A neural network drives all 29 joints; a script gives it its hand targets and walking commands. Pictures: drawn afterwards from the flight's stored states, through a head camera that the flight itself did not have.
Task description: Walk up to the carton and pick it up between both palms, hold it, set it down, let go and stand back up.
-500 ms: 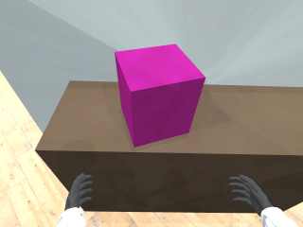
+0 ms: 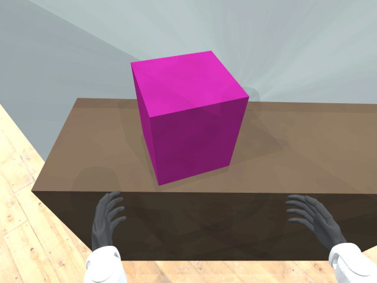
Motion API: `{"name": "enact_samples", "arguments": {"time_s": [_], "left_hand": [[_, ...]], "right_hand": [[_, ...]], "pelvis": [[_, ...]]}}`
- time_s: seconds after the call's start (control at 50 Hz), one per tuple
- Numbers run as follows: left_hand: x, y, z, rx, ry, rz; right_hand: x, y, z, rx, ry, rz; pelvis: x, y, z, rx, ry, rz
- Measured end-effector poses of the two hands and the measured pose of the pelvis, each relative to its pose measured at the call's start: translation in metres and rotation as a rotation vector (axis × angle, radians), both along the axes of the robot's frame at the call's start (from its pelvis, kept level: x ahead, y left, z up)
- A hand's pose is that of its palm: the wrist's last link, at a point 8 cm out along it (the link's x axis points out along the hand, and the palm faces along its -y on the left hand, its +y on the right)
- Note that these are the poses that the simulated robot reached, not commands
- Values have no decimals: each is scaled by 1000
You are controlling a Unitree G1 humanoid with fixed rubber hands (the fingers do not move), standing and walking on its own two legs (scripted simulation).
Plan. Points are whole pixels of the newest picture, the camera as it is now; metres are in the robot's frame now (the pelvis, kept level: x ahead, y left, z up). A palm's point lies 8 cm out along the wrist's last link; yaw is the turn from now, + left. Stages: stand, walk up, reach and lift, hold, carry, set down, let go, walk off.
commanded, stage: reach and lift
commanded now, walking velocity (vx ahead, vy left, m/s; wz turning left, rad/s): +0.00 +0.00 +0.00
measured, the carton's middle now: (184, 119) +0.48 +0.02 +0.06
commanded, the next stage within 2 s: none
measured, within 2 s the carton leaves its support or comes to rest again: neither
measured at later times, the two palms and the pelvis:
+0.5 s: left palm (120, 198) +0.25 +0.14 +0.07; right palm (314, 192) +0.27 -0.25 +0.06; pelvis +0.00 +0.00 +0.00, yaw +0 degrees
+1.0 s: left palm (112, 169) +0.28 +0.15 +0.13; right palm (313, 157) +0.32 -0.24 +0.11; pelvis -0.02 +0.00 +0.00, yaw +0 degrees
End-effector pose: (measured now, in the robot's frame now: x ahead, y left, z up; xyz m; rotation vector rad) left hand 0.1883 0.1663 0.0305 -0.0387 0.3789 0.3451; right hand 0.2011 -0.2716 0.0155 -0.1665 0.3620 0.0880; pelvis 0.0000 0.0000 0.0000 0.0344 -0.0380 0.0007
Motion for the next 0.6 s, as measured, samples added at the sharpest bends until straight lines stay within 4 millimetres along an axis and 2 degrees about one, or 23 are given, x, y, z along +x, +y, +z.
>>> {"name": "enact_samples", "arguments": {"time_s": [0.1,0.22,0.3,0.46,0.54,0.6], "left_hand": [[-3,-6,11,-12,-51,13],[4,-11,15,-14,-40,8],[21,-14,25,-8,-63,0],[57,-24,42,-3,-68,-45],[63,-26,41,0,-21,-56],[64,-23,43,2,-3,-47]], "right_hand": [[-3,2,8,14,-28,8],[0,4,4,28,24,5],[16,8,12,31,10,6],[62,15,37,26,-61,2],[77,18,41,28,-57,-6],[80,19,40,29,-43,-17]], "pelvis": [[-6,-1,0,0,-8,-1],[-9,-1,0,0,-12,-1],[-8,-1,0,0,-10,-2],[-1,-1,0,0,1,-1],[2,-2,0,1,8,-1],[4,-3,1,0,11,-2]]}}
